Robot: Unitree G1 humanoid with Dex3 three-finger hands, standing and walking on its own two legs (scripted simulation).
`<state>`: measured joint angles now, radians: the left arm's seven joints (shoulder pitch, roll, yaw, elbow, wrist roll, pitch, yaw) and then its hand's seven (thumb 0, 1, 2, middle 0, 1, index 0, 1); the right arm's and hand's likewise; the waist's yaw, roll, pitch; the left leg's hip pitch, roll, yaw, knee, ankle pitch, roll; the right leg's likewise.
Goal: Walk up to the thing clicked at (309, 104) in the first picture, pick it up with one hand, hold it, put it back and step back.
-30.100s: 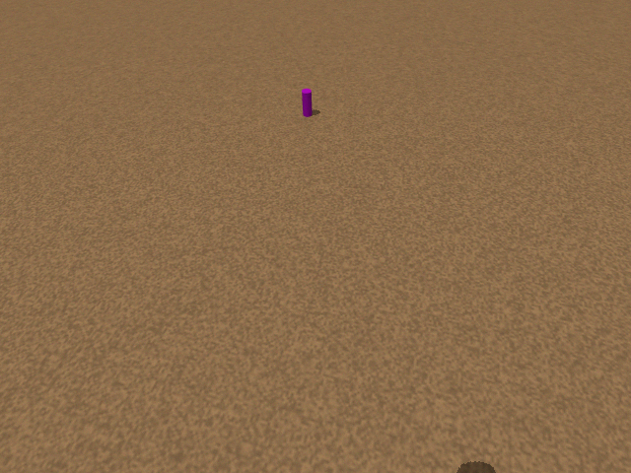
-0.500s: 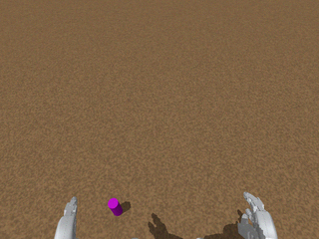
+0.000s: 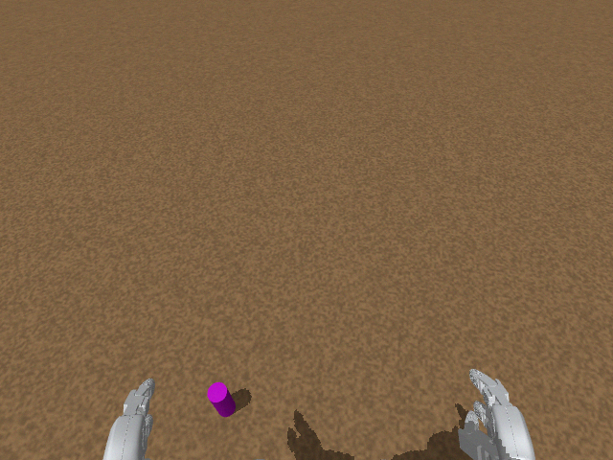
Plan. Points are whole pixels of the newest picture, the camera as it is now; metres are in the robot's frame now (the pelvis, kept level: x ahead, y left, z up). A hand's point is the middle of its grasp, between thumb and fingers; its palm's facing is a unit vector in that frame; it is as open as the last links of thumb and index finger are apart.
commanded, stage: stand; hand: left
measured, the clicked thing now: (222, 400) +0.40 +0.26 -0.65
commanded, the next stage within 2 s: none
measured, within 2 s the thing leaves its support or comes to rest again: neither
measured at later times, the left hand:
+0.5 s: hand out of the picture +0.08 +0.25 -0.11, palm faces -0.01 -0.94 -0.35, open 7.6 cm
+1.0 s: hand out of the picture +0.03 +0.25 -0.10, palm faces +0.00 -0.93 -0.36, open 7.4 cm
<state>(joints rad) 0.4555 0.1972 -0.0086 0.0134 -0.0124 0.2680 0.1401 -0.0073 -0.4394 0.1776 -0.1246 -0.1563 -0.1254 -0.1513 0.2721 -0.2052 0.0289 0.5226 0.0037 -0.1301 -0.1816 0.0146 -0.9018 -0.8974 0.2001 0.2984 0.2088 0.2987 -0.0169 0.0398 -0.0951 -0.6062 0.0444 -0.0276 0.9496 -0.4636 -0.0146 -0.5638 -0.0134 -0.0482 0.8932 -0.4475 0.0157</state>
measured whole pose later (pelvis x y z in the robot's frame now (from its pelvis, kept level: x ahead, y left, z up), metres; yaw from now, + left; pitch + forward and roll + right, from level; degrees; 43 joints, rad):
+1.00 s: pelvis -0.02 +0.00 +0.05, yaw +1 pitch -4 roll +0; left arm 0.16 0.32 0.00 1.11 0.03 -0.02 0.02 0.01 0.90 0.90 -0.20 -0.30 -0.20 -0.30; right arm 0.15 -0.32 -0.02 1.11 -0.03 0.00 0.00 0.01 -0.90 -0.90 0.20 0.30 0.21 0.30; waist 0.01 0.02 0.06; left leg -0.16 0.00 -0.01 0.40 -0.17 0.00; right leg -0.15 -0.05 -0.04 0.41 -0.19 0.03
